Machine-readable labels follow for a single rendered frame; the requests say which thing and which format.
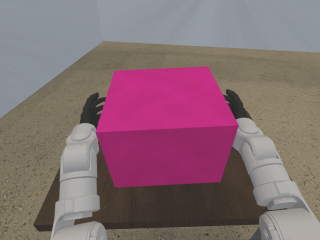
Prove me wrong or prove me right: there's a robot left upper arm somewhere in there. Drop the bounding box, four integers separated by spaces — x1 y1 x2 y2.
52 221 107 240

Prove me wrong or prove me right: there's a left robot forearm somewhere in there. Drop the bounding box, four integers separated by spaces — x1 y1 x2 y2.
50 123 100 240

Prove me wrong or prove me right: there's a right robot hand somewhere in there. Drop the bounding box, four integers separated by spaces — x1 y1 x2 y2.
223 89 247 119

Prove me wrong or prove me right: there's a right robot forearm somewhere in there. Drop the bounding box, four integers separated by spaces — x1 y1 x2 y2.
232 117 320 226

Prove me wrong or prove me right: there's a left robot hand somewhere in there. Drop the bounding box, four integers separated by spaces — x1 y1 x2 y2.
79 92 106 129

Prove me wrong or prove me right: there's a robot right upper arm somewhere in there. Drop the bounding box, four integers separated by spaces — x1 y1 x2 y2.
259 208 320 240

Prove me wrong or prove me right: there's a table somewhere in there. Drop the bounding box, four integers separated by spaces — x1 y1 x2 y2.
33 111 292 240

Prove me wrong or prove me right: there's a carton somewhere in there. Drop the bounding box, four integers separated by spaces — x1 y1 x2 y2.
95 66 239 188

